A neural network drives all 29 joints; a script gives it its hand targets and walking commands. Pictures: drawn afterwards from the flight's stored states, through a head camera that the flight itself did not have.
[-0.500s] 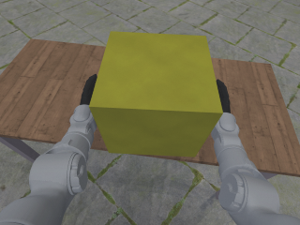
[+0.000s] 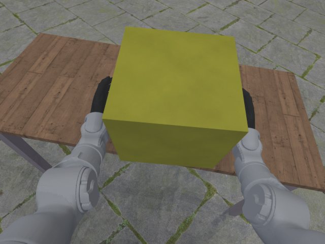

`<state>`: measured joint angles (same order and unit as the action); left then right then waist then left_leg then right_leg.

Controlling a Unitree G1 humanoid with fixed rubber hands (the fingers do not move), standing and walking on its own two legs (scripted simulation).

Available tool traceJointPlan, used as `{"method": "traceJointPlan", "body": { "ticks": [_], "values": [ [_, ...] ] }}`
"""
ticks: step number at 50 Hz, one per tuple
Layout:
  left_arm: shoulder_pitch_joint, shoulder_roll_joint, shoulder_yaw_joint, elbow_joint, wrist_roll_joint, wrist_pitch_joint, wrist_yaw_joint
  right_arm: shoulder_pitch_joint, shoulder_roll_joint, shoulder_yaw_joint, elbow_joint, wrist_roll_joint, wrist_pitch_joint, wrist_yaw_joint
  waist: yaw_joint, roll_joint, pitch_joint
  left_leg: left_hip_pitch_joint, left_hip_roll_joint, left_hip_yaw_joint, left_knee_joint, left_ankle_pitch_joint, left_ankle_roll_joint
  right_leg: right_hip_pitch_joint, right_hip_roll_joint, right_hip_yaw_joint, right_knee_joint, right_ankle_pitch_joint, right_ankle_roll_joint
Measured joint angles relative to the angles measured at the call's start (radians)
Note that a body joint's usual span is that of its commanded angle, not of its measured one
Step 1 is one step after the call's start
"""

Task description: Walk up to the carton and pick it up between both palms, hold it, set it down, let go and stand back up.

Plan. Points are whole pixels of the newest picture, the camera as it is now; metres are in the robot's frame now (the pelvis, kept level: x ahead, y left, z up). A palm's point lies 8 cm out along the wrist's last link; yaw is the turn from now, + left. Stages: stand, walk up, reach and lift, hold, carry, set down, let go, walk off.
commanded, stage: reach and lift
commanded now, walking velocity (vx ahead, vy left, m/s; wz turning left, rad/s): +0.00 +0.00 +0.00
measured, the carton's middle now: (172, 103) +0.47 -0.02 +0.04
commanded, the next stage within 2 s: none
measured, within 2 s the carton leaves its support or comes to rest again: leaves its support in 0.74 s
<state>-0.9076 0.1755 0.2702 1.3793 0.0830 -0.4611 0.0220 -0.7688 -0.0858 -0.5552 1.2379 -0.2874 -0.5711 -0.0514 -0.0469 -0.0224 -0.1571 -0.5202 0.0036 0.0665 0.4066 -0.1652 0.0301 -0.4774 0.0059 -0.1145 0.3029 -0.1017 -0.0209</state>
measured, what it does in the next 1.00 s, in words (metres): stands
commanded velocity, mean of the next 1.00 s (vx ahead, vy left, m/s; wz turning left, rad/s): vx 0.00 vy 0.00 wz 0.00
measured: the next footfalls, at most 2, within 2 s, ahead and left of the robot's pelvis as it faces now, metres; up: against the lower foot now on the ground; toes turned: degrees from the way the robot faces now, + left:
none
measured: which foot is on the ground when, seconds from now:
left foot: down 0.00-1.00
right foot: down 0.00-1.00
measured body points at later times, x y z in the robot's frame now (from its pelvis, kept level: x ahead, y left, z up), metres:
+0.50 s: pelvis +0.00 +0.00 +0.00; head +0.06 +0.02 +0.44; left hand +0.45 +0.16 +0.05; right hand +0.42 -0.21 +0.06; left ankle +0.00 +0.08 -0.74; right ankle +0.01 -0.11 -0.74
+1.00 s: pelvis +0.01 +0.00 +0.00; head +0.01 +0.01 +0.45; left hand +0.43 +0.16 +0.10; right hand +0.41 -0.21 +0.12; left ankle +0.00 +0.08 -0.74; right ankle +0.01 -0.11 -0.74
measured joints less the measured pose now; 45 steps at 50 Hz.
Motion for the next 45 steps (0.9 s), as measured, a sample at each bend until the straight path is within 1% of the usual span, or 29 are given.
{"method": "traceJointPlan", "body": {
  "ticks": [6,13,19,25,30,36,41,45],
  "values": [
    [-0.031,0.009,-0.005,0.029,-0.001,0.01,0.003,-0.033,-0.01,-0.03,0.048,-0.01,-0.006,0.004,0.0,-0.011,-0.015,-0.035,-0.001,0.008,-0.008,0.019,0.004,-0.047,-0.002,0.007,0.011,0.012,-0.003],
    [-0.052,0.021,-0.034,0.055,-0.03,0.025,0.008,-0.056,-0.02,-0.007,0.072,0.017,0.016,0.003,0.004,-0.009,-0.041,-0.067,-0.001,0.017,-0.013,0.027,0.007,-0.087,-0.003,0.015,0.018,0.016,-0.003],
    [-0.047,0.026,-0.092,0.074,-0.083,0.04,0.015,-0.05,-0.03,0.06,0.088,0.069,0.039,-0.006,0.006,-0.001,-0.063,-0.071,0.003,0.017,-0.004,0.015,0.005,-0.088,0.001,0.016,0.019,0.008,-0.004],
    [-0.024,0.024,-0.163,0.075,-0.152,0.06,0.023,-0.026,-0.041,0.171,0.075,0.159,0.078,-0.016,0.011,0.011,-0.077,-0.059,0.009,0.013,0.014,-0.008,0.003,-0.069,0.007,0.014,0.022,-0.008,-0.003],
    [0.01,0.022,-0.23,0.039,-0.217,0.081,0.033,0.008,-0.049,0.28,0.018,0.245,0.128,-0.026,0.01,0.025,-0.076,-0.043,0.012,0.007,0.03,-0.026,0.0,-0.045,0.01,0.008,0.027,-0.022,-0.002],
    [0.082,0.022,-0.292,-0.067,-0.284,0.124,0.055,0.058,-0.063,0.399,-0.106,0.345,0.216,-0.036,0.002,0.044,-0.069,-0.017,0.011,-0.001,0.041,-0.04,-0.002,-0.014,0.01,0.002,0.031,-0.035,-0.001],
    [0.148,0.022,-0.32,-0.198,-0.323,0.196,0.076,0.105,-0.082,0.469,-0.228,0.421,0.304,-0.046,-0.005,0.05,-0.064,0.016,0.008,-0.006,0.044,-0.046,-0.002,0.019,0.007,0.0,0.038,-0.044,0.002],
    [0.185,0.024,-0.321,-0.298,-0.331,0.28,0.088,0.129,-0.094,0.499,-0.309,0.466,0.385,-0.054,-0.01,0.048,-0.06,0.054,0.004,-0.007,0.038,-0.047,0.001,0.053,0.003,0.001,0.041,-0.05,0.003]
  ]
}}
